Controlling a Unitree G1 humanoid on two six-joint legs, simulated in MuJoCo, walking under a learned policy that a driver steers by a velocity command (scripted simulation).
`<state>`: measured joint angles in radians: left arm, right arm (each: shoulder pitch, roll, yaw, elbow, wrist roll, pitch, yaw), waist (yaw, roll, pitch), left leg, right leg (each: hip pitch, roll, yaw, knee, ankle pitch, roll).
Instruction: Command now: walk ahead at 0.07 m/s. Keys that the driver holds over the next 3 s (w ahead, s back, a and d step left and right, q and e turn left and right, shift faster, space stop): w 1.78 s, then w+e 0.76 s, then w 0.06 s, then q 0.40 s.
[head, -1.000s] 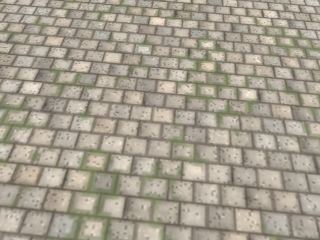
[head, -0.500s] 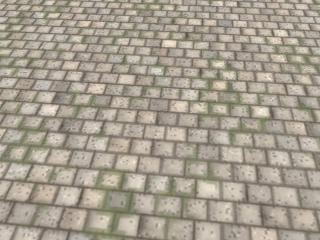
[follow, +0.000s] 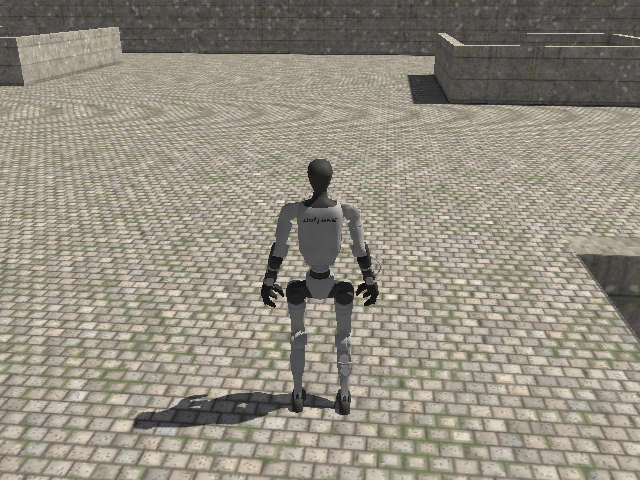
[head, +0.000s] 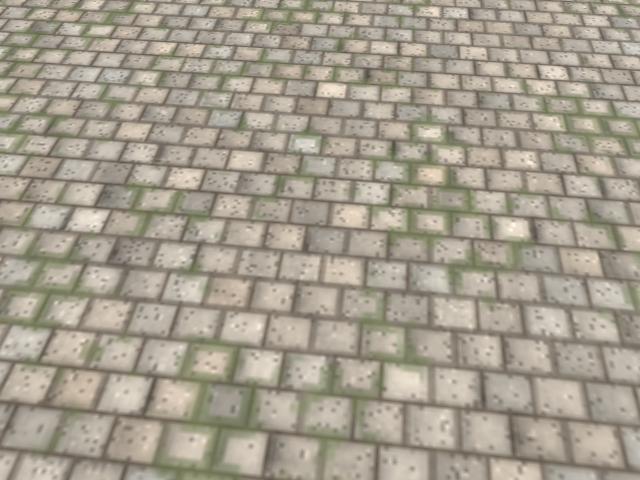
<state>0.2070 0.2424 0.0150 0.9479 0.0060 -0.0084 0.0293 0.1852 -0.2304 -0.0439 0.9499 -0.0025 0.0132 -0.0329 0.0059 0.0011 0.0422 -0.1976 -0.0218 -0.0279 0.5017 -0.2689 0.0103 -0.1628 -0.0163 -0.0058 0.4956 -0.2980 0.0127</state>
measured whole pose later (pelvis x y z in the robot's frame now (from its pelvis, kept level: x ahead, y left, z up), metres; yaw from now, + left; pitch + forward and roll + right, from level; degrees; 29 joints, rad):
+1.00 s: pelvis +0.40 +0.00 +0.01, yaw -1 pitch +0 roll +2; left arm 0.14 0.28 0.05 0.84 0.00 -0.08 0.02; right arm 0.33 -0.26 -0.04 0.98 0.00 -0.10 0.01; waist -0.06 -0.03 0.01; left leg -0.09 -0.09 0.05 0.23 -0.15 0.07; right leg -0.69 -0.15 0.05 0.83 -0.04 0.01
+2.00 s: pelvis +0.95 -0.02 +0.01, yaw -5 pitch +0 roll +2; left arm 0.21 0.28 0.07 0.89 -0.03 -0.05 0.01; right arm 0.26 -0.24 -0.06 0.96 -0.02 -0.11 0.02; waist -0.03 -0.05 0.03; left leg -0.13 -0.06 0.13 0.29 -0.16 0.07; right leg -0.63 -0.11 0.09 1.06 -0.21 -0.03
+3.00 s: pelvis +1.44 -0.16 +0.00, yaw -20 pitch +2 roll -1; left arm 0.17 0.28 0.06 0.73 0.01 0.00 0.04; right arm 0.15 -0.27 -0.05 0.78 -0.01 -0.03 0.01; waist -0.02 -0.01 0.06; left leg -0.41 -0.08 -0.06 0.44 -0.06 0.06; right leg -0.49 0.02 0.07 1.03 -0.48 0.05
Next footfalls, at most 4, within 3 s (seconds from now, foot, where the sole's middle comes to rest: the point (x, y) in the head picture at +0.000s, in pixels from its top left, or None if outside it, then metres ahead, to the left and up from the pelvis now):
0.68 left None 0.42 0.09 -0.77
1.20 right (412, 407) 0.68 -0.17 -0.77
1.74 left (312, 292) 1.00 0.06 -0.77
2.32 right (406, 217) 1.27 -0.21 -0.77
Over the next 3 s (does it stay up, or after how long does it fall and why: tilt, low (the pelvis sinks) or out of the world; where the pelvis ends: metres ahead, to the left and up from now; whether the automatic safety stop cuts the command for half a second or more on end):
stays up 1.44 -0.16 0.00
